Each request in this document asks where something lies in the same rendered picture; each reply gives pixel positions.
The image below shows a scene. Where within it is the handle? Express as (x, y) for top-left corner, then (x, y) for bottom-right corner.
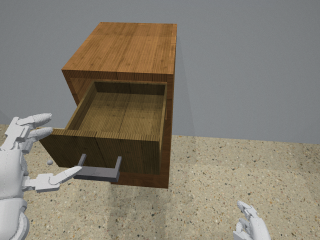
(73, 154), (122, 183)

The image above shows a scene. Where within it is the left robot forearm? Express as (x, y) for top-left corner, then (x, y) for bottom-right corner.
(0, 198), (30, 240)

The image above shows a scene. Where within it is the right robot hand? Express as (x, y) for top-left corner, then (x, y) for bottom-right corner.
(233, 200), (271, 240)

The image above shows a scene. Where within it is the cabinet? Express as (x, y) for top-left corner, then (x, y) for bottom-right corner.
(61, 22), (177, 189)

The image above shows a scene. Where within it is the left robot hand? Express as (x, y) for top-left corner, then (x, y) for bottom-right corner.
(0, 113), (83, 200)

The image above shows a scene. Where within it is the drawer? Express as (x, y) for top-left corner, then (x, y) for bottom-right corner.
(36, 80), (167, 175)

